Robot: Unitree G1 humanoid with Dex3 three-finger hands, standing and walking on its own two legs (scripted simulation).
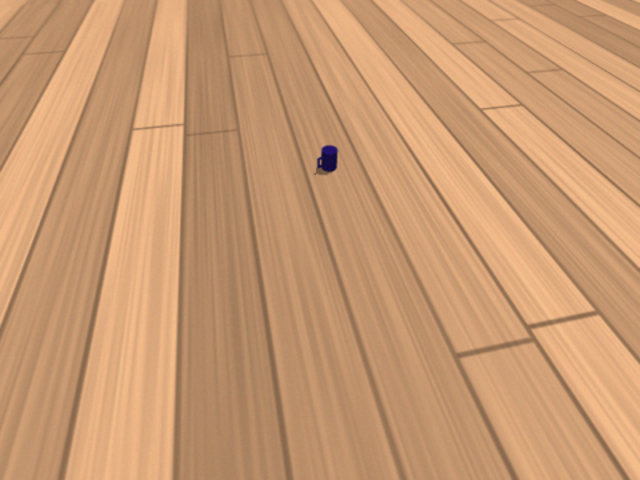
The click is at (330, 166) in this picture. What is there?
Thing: mug
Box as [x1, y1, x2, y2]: [317, 145, 337, 171]
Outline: 328,145 322,148 322,156 318,158 317,166 321,167 324,170 331,171 336,167 337,150 334,146
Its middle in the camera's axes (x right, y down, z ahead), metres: +0.03 -0.41 +2.03
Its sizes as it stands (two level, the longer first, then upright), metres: 0.116 0.082 0.108
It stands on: the floor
